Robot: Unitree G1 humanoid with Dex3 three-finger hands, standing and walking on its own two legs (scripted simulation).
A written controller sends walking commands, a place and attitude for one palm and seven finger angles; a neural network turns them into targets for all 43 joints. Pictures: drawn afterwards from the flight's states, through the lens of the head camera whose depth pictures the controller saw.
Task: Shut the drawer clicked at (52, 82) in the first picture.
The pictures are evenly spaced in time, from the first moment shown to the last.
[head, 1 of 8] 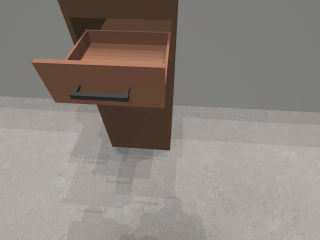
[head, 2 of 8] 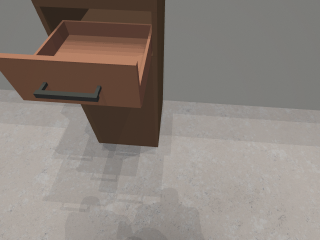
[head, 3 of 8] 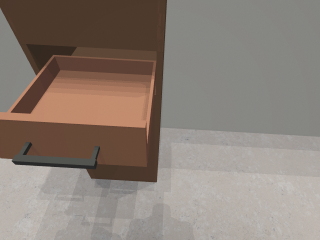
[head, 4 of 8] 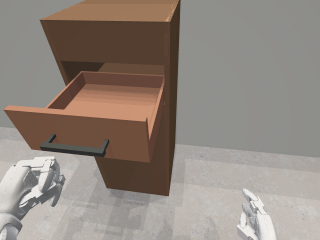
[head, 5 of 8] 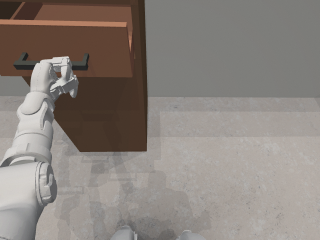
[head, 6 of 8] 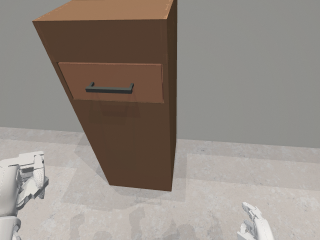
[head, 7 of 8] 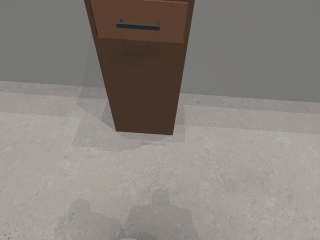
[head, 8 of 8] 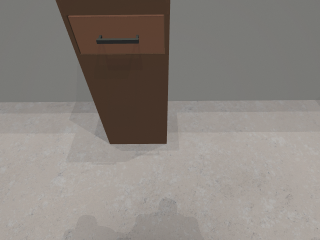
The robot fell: no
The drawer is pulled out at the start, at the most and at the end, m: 0.30 0.30 0.00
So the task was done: yes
